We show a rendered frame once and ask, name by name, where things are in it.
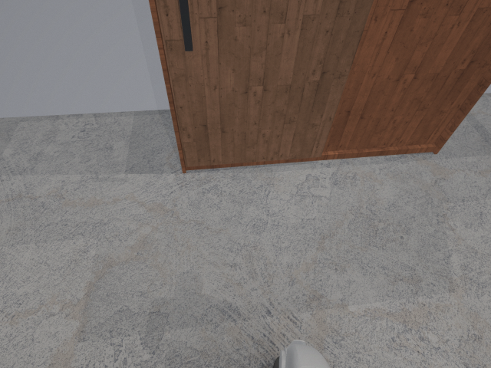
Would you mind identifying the robot right thigh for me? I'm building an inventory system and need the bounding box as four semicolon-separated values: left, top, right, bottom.
279;344;331;368

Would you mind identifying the wardrobe door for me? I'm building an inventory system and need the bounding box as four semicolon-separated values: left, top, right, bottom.
156;0;374;167
323;0;491;152

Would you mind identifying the robot right shin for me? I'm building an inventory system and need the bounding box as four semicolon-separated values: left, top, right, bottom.
287;340;306;348

